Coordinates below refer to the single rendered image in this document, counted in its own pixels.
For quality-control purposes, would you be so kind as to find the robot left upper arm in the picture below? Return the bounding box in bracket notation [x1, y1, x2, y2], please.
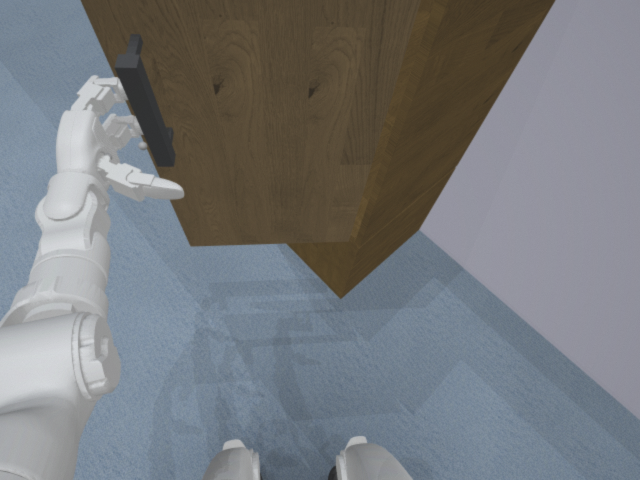
[0, 311, 121, 480]

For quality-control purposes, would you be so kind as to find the cupboard door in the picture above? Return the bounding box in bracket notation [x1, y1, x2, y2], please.
[81, 0, 421, 247]

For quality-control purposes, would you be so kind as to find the right robot shin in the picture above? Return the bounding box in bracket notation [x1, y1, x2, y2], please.
[345, 436, 367, 450]

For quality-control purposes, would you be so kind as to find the robot left thigh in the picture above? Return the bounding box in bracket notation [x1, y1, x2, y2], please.
[202, 447, 260, 480]

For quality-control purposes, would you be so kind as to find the handle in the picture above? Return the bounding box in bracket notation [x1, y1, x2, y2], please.
[114, 34, 176, 167]

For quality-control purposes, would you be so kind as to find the left robot hand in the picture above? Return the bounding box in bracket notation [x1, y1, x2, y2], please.
[56, 75, 184, 202]

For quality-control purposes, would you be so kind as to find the robot left forearm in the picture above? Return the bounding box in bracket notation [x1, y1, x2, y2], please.
[0, 172, 111, 327]

